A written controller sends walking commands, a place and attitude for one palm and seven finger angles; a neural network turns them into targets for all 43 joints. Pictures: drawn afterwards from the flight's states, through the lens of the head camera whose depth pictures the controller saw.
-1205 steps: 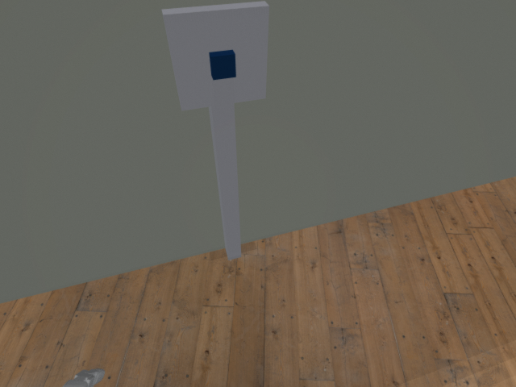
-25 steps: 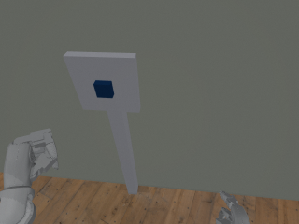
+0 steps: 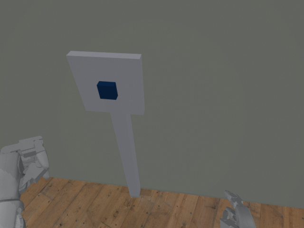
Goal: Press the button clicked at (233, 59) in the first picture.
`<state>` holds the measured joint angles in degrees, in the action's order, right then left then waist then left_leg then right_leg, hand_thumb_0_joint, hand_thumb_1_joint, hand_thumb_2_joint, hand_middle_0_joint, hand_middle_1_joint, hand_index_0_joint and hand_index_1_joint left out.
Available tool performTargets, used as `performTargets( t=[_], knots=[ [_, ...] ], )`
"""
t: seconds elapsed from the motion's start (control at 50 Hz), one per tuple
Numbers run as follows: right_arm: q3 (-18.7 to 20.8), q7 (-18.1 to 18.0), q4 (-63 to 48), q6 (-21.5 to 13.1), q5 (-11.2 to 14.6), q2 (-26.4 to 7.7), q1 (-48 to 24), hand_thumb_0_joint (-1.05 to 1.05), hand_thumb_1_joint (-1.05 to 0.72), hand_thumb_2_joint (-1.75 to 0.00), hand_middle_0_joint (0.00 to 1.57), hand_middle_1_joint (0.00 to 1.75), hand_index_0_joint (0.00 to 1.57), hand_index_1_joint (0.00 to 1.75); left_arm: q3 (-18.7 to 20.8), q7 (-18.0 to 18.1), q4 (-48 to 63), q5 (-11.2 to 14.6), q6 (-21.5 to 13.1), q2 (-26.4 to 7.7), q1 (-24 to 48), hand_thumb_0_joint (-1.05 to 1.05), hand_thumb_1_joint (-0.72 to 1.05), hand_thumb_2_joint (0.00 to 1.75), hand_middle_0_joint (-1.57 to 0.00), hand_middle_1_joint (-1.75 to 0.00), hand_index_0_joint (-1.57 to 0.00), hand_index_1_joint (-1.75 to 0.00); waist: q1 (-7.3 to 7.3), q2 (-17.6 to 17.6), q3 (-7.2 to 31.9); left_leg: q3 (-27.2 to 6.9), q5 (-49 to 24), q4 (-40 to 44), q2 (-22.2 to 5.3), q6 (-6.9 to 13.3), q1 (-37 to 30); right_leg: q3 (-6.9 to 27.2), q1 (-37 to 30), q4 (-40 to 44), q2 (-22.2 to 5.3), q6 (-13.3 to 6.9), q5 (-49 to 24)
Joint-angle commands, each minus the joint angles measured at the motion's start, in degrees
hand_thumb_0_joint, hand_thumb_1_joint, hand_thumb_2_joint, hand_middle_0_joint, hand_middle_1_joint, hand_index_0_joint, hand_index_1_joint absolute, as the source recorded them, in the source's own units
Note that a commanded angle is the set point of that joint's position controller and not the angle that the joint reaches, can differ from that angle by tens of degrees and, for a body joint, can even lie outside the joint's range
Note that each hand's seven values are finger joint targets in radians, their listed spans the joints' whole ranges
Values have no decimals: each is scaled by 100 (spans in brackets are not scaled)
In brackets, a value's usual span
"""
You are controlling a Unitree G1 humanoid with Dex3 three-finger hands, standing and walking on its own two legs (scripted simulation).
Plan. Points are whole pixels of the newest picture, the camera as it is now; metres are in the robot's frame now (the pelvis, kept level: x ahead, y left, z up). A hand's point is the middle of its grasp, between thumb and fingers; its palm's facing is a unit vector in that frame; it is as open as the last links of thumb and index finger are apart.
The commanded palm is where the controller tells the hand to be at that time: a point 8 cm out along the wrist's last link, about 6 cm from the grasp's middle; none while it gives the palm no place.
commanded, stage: step back with the hand held close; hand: left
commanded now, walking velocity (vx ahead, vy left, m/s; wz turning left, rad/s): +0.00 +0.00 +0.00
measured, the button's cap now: (108, 89) +0.46 +0.20 +0.14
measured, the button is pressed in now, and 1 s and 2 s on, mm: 0 0 0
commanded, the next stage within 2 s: stop stepping back and stand still in 1.18 s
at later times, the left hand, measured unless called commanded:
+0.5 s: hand (37, 174) +0.16 +0.25 +0.16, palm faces +0.29 -0.82 -0.50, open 3.1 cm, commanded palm +0.10 +0.29 +0.17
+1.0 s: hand out of the picture +0.06 +0.28 +0.17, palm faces +0.43 -0.81 -0.40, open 3.1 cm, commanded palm -0.01 +0.33 +0.17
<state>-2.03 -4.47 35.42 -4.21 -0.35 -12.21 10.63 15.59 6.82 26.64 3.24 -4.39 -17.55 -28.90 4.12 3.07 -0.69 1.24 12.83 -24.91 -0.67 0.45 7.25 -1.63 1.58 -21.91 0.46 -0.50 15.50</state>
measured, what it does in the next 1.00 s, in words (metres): shifts its weight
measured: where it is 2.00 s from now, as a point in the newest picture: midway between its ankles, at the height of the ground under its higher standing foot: outside the picture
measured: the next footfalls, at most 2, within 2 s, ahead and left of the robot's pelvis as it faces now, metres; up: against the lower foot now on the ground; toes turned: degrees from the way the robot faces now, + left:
right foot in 1.24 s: -0.27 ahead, -0.08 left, +0.00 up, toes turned -3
left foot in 1.40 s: -0.12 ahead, +0.12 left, +0.00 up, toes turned -1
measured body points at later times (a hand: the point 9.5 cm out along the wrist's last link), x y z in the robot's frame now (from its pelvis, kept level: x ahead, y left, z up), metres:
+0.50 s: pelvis -0.04 +0.01 +0.00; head -0.02 +0.02 +0.45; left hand +0.14 +0.29 +0.18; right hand +0.14 -0.24 -0.08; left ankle +0.01 +0.11 -0.74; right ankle -0.03 -0.11 -0.74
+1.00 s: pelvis -0.13 +0.04 -0.02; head -0.13 +0.06 +0.43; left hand +0.03 +0.32 +0.19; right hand +0.03 -0.20 -0.10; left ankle +0.01 +0.11 -0.74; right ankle -0.07 -0.11 -0.72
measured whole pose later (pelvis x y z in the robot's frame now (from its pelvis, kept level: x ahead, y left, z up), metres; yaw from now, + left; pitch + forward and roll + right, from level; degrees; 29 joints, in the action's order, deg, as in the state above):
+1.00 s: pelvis -0.13 +0.04 -0.02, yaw +1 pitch -2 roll -5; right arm -0.1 -4.7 34.1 -3.0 -0.8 -12.8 12.8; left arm 21.4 10.5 35.2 0.6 -14.2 -22.1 -31.2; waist -0.5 2.5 -2.1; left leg -0.3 9.2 -36.6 -1.0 4.1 28.6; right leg 0.2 24.8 -44.7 3.0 1.0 21.1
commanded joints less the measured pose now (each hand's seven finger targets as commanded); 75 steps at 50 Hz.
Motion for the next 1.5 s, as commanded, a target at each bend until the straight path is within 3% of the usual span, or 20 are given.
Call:
performTargets(
  t=[0.0, 0.06, 0.08, 0.16, 0.38, 0.68, 0.84, 0.9, 0.94, 1.0, 1.12, 1.16, 1.22, 1.24, 1.3, 1.34, 1.38, 1.4, 1.42, 1.48],
  knots=[
    [224, -68, -973, -341, -1, -563, -789, 0, -90, -90, 20, 30, 20, 30, 650, 74, 1352, 60, -418, -965, 328, 0, 90, 90, -130, -150, -130, -150, -12, 15, 363, -86, -1220, 254, -4, 90, -498, 64, 547, 394, -31, -31, -1286],
    [225, -63, -916, -295, -3, -562, -768, 0, -90, -90, 20, 30, 20, 30, 636, 59, 966, 60, -385, -890, 337, 0, 90, 90, -130, -150, -130, -150, -39, -63, 69, -85, -1014, 334, -15, 74, -397, 36, 695, 447, -6, -25, -1029],
    [199, -9, -1226, -137, 70, -674, -636, 0, -90, -90, 20, 30, 20, 30, 1589, 103, 1428, 52, -666, -1870, 1353, 0, 90, 90, -130, -150, -130, -150, -253, 198, -547, -192, -547, 252, -79, 153, 48, 436, 1229, 838, -243, 1, -1026],
    [329, 51, -1173, 124, 29, -711, -684, 0, -90, -90, 20, 30, 20, 30, 734, -55, 918, 11, -650, -965, -78, 0, 90, 90, -130, -150, -130, -150, -300, -421, 41, -196, -1076, -60, -153, 198, -34, 466, 1273, 713, -446, 48, -1480],
    [492, -22, -1510, 420, 120, -722, -638, 0, -90, -90, 20, 30, 20, 30, 1407, 127, 1989, 67, -821, -1638, -770, 0, 90, 90, -130, -150, -130, -150, -304, -49, 1282, -208, -2493, -184, -382, 183, -36, 246, 851, -227, -300, 161, -2450],
    [506, -55, -1500, 3, 49, -876, -478, 0, -90, -90, 20, 30, 20, 30, 1304, 252, 1925, -178, -1193, -1403, -447, 0, 90, 90, -130, -150, -130, -150, -391, 372, 219, -910, 2271, 748, -693, 434, 2825, 473, 674, -581, -53, 73, 864],
    [486, -30, -1062, -154, -21, -705, -128, 0, -90, -90, 20, 30, 20, 30, 1180, 462, 2045, -170, -1297, -1431, -173, 0, 90, 90, -130, -150, -130, -150, -553, -879, 464, -311, 881, -1760, 61, 9, 254, 1279, 3445, 739, -1191, -469, 1521],
    [452, -86, -1050, -133, -16, -817, -165, 0, -90, -90, 20, 30, 20, 30, 1111, 498, 1927, -168, -1276, -1346, -72, 0, 90, 90, -130, -150, -130, -150, -596, -134, 72, -1125, 1676, -470, -475, 176, 768, 614, 3547, -140, -528, -152, 1950],
    [456, -131, -1157, -268, -68, -918, -452, 0, -90, -90, 20, 30, 20, 30, 1327, 479, 1997, -219, -1301, -1335, 11, 0, 90, 90, -130, -150, -130, -150, -499, 1762, 216, -3088, 3957, 2146, -1863, 812, 3374, 148, 1268, -3472, 614, 187, 1141],
    [581, 2, -989, -339, -110, -658, -443, 0, -90, -90, 20, 30, 20, 30, 1483, 413, 2002, -163, -1397, -1567, 174, 0, 90, 90, -130, -150, -130, -150, -386, 536, 633, -2283, 2246, 1630, -1766, 792, 2913, 458, 1419, -4835, 543, 78, 1386],
    [485, 269, -874, -439, -25, -513, -492, 0, -90, -90, 20, 30, 20, 30, 1186, 291, 2239, 66, -1330, -1386, -583, 0, 90, 90, -130, -150, -130, -150, -330, 1341, 1049, -909, 1788, 1748, -1052, 7, 1725, -562, 909, -2004, 663, -124, 1913],
    [452, 285, -735, -475, -80, -471, -391, 0, -90, -90, 20, 30, 20, 30, 1205, 215, 2378, 122, -1394, -1499, -436, 0, 90, 90, -130, -150, -130, -150, -313, 1031, 1114, -656, 1133, 1240, -926, -350, 1145, -386, 876, -23, 404, -262, 1737],
    [435, 180, -547, -345, -53, -430, -538, 0, -90, -90, 20, 30, 20, 30, 1453, 302, 2531, 61, -1528, -1981, 19, 0, 90, 90, -130, -150, -130, -150, -293, -1256, 470, -103, 1121, -3371, 217, -456, 997, 2102, 2833, 1535, -2173, -1008, -365],
    [317, 140, -650, -368, -121, -405, -649, 0, -90, -90, 20, 30, 20, 30, 1717, 403, 2532, 50, -1519, -2194, 174, 0, 90, 90, -130, -150, -130, -150, -323, -1013, 501, 7, 1547, -4068, 327, -453, 1859, 1423, 2185, 932, -2190, -970, -2633],
    [328, 47, -860, -268, 57, -388, -622, 0, -90, -90, 20, 30, 20, 30, 1290, 182, 1740, -46, -1160, -1473, -133, 0, 90, 90, -130, -150, -130, -150, -468, -1424, 329, -243, 548, -2558, -166, -163, 1852, 712, 1333, -319, -1427, -755, -3590],
    [251, -13, -821, -257, 70, -492, -490, 0, -90, -90, 20, 30, 20, 30, 1151, 174, 1594, 6, -1043, -1302, -110, 0, 90, 90, -130, -150, -130, -150, -602, -366, 290, 96, -474, -577, 156, -44, 667, 279, 1645, -758, -896, -412, -2791],
    [373, -31, -856, -442, 70, -784, -395, 0, -90, -90, 20, 30, 20, 30, 1081, 200, 1684, 6, -1052, -1284, 68, 0, 90, 90, -130, -150, -130, -150, -500, 1135, 538, -1135, -2122, 446, -925, 225, -290, 19, 2012, -2143, -147, 43, -170],
    [365, 19, -846, -524, 12, -711, -188, 0, -90, -90, 20, 30, 20, 30, 1036, 245, 1657, -26, -1087, -1291, 270, 0, 90, 90, -130, -150, -130, -150, -474, 1035, 693, -2184, -2027, 793, -1574, 566, -161, 376, 2109, -2532, 79, 59, 1517],
    [382, 61, -832, -580, 38, -713, -213, 0, -90, -90, 20, 30, 20, 30, 978, 261, 1730, -45, -1146, -1289, 667, 0, 90, 90, -130, -150, -130, -150, -486, 392, 530, -2349, -733, 1137, -1669, 778, 208, 596, 1982, -2596, 165, 77, 1763],
    [404, 89, -971, -559, -75, -594, -459, 0, -90, -90, 20, 30, 20, 30, 1399, 309, 2341, -16, -1074, -1615, -90, 0, 90, 90, -130, -150, -130, -150, -367, 736, 897, -2280, 2219, 2177, -1353, -92, 939, 361, 1212, -2480, 206, -24, 1220]
  ],
)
